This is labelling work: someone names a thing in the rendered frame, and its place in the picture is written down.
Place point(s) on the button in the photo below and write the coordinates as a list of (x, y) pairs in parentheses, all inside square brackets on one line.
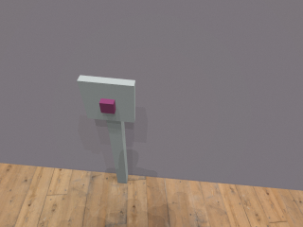
[(107, 106)]

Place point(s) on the panel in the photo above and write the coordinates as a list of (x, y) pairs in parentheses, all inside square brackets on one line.
[(122, 91)]

